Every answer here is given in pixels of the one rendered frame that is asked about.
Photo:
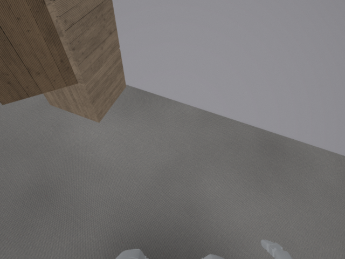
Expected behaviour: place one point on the cupboard door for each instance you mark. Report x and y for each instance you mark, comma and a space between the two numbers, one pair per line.
32, 58

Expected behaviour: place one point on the right robot hand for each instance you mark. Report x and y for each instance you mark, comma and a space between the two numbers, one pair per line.
275, 250

